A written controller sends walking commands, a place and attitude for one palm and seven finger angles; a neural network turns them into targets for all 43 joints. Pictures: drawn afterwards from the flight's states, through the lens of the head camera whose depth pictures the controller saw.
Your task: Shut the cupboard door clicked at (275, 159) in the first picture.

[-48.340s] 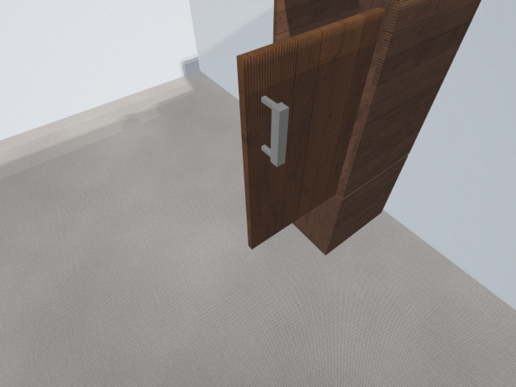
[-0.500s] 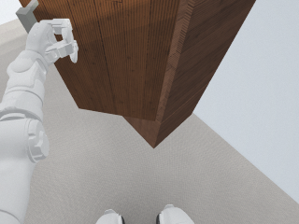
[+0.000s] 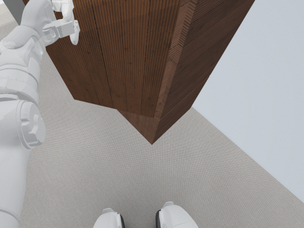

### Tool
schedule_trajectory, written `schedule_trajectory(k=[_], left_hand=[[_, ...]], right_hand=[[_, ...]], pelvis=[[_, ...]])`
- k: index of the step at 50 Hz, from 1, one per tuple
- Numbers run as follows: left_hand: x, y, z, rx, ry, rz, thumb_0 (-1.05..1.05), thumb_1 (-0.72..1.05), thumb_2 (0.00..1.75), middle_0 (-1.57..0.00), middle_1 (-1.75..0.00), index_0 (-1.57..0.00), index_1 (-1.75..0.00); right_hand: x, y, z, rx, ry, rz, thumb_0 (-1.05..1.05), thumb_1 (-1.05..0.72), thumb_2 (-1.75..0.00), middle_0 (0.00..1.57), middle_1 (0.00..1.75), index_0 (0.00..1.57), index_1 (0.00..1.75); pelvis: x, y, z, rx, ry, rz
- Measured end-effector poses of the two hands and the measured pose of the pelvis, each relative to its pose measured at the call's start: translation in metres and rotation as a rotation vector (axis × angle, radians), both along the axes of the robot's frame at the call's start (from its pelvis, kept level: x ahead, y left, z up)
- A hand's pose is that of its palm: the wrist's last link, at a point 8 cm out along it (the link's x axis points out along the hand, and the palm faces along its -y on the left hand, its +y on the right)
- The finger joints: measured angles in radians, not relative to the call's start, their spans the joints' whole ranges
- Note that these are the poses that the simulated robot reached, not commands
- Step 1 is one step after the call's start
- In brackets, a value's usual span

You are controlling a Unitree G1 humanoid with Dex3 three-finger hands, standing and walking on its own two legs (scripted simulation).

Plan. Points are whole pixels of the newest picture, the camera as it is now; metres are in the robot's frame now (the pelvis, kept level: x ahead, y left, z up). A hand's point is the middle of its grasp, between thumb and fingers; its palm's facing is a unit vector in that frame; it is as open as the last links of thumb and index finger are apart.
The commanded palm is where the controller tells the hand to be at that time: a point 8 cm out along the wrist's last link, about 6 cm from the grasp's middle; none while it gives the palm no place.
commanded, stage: push the door shut along its arc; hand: left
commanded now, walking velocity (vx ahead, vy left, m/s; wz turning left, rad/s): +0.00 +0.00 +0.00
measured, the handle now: (29, 14) +0.61 +0.20 +0.14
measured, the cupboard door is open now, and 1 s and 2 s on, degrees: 33 21 21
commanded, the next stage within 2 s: pull the fist back off the door in 0.20 s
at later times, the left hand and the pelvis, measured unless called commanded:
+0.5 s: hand (83, 11) +0.61 +0.08 +0.15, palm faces +0.07 -1.00 +0.01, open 3.1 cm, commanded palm +0.58 +0.11 +0.15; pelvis +0.00 +0.00 -0.01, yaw +0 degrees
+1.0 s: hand (85, 38) +0.53 +0.08 +0.14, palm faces +0.02 -1.00 +0.00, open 3.2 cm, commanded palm +0.49 +0.12 +0.15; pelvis +0.02 -0.01 +0.02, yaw -1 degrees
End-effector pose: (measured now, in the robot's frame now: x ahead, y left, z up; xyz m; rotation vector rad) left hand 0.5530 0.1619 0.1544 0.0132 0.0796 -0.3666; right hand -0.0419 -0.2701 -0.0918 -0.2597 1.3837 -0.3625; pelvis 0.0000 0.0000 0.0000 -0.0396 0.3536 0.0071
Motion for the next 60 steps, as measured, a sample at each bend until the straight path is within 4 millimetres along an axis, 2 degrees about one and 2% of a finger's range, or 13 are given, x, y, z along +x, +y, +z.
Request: schedule_trajectory(k=[7, 16, 20, 24, 27, 30, 35, 39, 43, 52, 56, 60], left_hand=[[0.01, -0.007, -0.001, -0.008, -0.013, -0.014, 0.02, 0.94, 0.97, -1.3, -1.5, -1.3, -1.5], [0.022, -0.019, -0.001, 0.002, -0.018, -0.031, 0.01, 1.0, 1.0, -1.3, -1.5, -1.3, -1.5], [0.029, -0.022, -0.007, -0.128, 0.031, 0.199, 0.01, 0.92, 0.97, -1.3, -1.5, -1.3, -1.5], [0.032, -0.027, -0.007, -0.048, -0.024, 0.415, 0.01, 0.87, 0.93, -1.3, -1.5, -1.3, -1.5], [0.029, -0.033, -0.008, 0.02, -0.069, 0.432, 0.01, 0.88, 0.92, -1.29, -1.5, -1.3, -1.5], [0.024, -0.04, -0.014, 0.032, -0.032, 0.394, 0.02, 0.9, 0.92, -1.29, -1.5, -1.3, -1.5], [0.014, -0.043, -0.013, -0.016, -0.015, 0.393, 0.02, 0.9, 0.91, -1.3, -1.5, -1.3, -1.5], [0.003, -0.042, -0.006, 0.003, -0.063, 0.392, 0.02, 0.9, 0.9, -1.3, -1.5, -1.3, -1.5], [-0.012, -0.038, -0.009, -0.003, -0.054, 0.389, 0.02, 0.9, 0.9, -1.3, -1.5, -1.3, -1.5], [-0.057, -0.03, -0.014, -0.013, -0.088, 0.388, 0.02, 0.9, 0.9, -1.3, -1.5, -1.3, -1.5], [-0.072, -0.029, -0.014, -0.009, -0.084, 0.382, 0.02, 0.9, 0.9, -1.3, -1.5, -1.3, -1.5], [-0.081, -0.031, -0.011, -0.008, -0.082, 0.38, 0.02, 0.9, 0.9, -1.3, -1.5, -1.3, -1.5]], right_hand=[[-0.003, -0.005, -0.001, -0.024, 0.014, 0.002, 0.0, -0.91, -0.9, 0.2, 0.3, 0.21, 0.3], [-0.021, -0.001, -0.004, -0.021, 0.071, -0.02, 0.0, -0.91, -0.9, 0.2, 0.3, 0.21, 0.3], [-0.026, 0.009, -0.003, 0.026, 0.079, -0.001, 0.0, -0.91, -0.9, 0.2, 0.3, 0.2, 0.29], [-0.031, 0.025, -0.003, 0.108, 0.082, 0.02, 0.0, -0.91, -0.9, 0.2, 0.3, 0.2, 0.29], [-0.038, 0.036, -0.003, 0.162, 0.096, -0.008, 0.0, -0.91, -0.9, 0.2, 0.3, 0.2, 0.29], [-0.042, 0.044, -0.001, 0.192, 0.112, -0.044, 0.0, -0.91, -0.9, 0.2, 0.3, 0.2, 0.29], [-0.04, 0.044, 0.003, 0.2, 0.097, -0.067, 0.0, -0.91, -0.9, 0.2, 0.3, 0.2, 0.29], [-0.029, 0.035, 0.004, 0.195, 0.064, -0.06, 0.01, -0.91, -0.9, 0.2, 0.3, 0.2, 0.29], [-0.009, 0.022, 0.003, 0.178, 0.022, -0.039, 0.01, -0.91, -0.9, 0.2, 0.3, 0.2, 0.29], [0.06, -0.005, 0.002, 0.129, -0.151, 0.045, 0.01, -0.91, -0.9, 0.2, 0.3, 0.2, 0.29], [0.089, -0.009, 0.003, 0.122, -0.228, 0.082, 0.01, -0.91, -0.9, 0.2, 0.3, 0.2, 0.29], [0.109, -0.007, 0.003, 0.123, -0.287, 0.113, 0.01, -0.91, -0.9, 0.2, 0.3, 0.2, 0.29]], pelvis=[[-0.002, 0.0, -0.006, -0.005, 0.026, 0.0], [-0.003, 0.0, -0.012, -0.009, 0.051, 0.001], [-0.002, 0.001, -0.012, -0.017, 0.073, 0.005], [0.0, 0.0, -0.011, -0.013, 0.088, 0.003], [0.003, -0.001, -0.008, -0.007, 0.078, -0.005], [0.006, -0.002, -0.002, -0.003, 0.059, -0.011], [0.014, -0.003, 0.007, 0.005, 0.024, -0.026], [0.02, -0.005, 0.011, 0.011, -0.006, -0.031], [0.023, -0.006, 0.015, 0.016, -0.036, -0.033], [0.022, -0.01, 0.02, 0.024, -0.103, -0.021], [0.018, -0.012, 0.02, 0.027, -0.128, -0.012], [0.013, -0.014, 0.02, 0.03, -0.145, -0.002]])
